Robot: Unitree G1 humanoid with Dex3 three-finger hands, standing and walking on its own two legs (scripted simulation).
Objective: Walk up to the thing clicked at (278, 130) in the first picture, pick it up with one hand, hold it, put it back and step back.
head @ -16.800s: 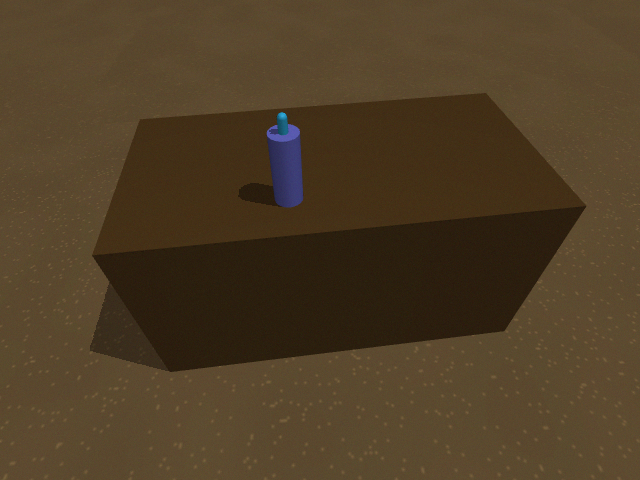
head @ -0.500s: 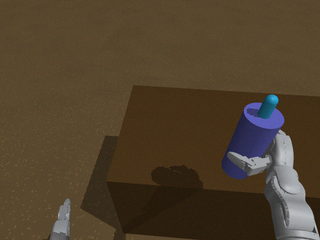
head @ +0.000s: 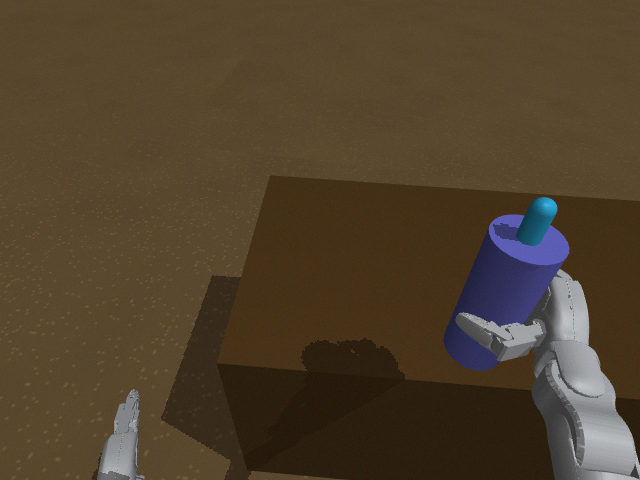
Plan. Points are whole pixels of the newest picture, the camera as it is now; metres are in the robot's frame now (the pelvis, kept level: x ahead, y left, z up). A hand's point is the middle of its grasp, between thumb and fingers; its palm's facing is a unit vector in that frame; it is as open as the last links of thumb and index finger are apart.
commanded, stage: hold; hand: right
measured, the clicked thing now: (503, 285) +0.32 -0.16 +0.15
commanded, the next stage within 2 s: crouch in 1.74 s
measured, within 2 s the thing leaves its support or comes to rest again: neither
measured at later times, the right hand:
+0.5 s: hand (501, 300) +0.32 -0.17 +0.12, palm faces +0.19 +0.98 -0.03, open 10.5 cm
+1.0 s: hand (511, 296) +0.33 -0.18 +0.12, palm faces +0.20 +0.98 -0.03, open 10.5 cm
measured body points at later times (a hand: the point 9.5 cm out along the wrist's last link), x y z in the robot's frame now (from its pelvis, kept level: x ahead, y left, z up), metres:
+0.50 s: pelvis -0.01 +0.00 +0.00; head -0.02 +0.02 +0.45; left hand +0.16 +0.27 -0.06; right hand +0.30 -0.22 +0.13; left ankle +0.05 +0.12 -0.73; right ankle -0.01 -0.14 -0.73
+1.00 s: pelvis +0.00 +0.00 +0.00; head -0.01 +0.01 +0.45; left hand +0.17 +0.27 -0.06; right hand +0.31 -0.24 +0.13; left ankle +0.05 +0.12 -0.73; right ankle -0.01 -0.14 -0.73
